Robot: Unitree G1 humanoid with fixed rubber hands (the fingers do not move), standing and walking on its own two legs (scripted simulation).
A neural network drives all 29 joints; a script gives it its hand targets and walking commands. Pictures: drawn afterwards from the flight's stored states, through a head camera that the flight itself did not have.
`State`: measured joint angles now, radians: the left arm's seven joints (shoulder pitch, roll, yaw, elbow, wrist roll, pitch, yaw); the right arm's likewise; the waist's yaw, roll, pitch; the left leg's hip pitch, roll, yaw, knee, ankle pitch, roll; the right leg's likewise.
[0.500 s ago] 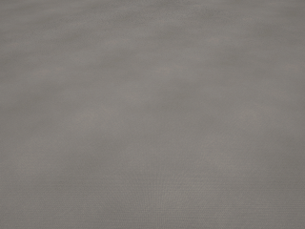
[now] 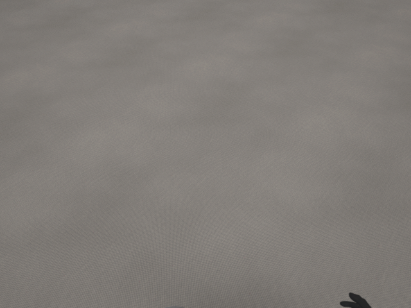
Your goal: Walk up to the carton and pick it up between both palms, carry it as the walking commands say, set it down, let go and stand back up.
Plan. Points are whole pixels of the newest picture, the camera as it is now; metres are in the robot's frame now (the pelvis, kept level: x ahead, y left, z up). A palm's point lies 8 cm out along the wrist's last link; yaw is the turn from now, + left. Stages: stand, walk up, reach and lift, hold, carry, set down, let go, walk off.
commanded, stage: walk up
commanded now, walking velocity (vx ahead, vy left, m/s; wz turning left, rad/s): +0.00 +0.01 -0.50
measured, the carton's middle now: out of the picture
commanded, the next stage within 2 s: none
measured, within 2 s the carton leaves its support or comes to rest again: neither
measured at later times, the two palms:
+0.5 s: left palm (121, 282) +0.19 +0.21 -0.12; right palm out of the picture -0.08 -0.27 -0.15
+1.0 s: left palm (123, 278) +0.20 +0.22 -0.14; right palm out of the picture -0.10 -0.20 -0.11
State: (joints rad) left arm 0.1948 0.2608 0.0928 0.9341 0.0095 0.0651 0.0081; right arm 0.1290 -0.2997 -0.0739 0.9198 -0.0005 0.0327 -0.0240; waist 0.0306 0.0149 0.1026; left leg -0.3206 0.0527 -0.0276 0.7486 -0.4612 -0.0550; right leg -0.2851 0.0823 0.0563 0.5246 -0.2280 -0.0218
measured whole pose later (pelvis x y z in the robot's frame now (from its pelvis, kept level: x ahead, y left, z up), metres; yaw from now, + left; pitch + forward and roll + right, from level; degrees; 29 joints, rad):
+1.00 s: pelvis -0.02 +0.05 +0.01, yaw -36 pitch -1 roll -2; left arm 0.11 0.27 0.07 1.01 0.01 0.10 -0.03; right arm 0.22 -0.19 -0.04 0.88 -0.03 0.02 -0.02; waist 0.01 -0.02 0.08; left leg -0.20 0.12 0.23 0.56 -0.33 0.01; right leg -0.41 -0.01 -0.03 0.98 -0.45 0.05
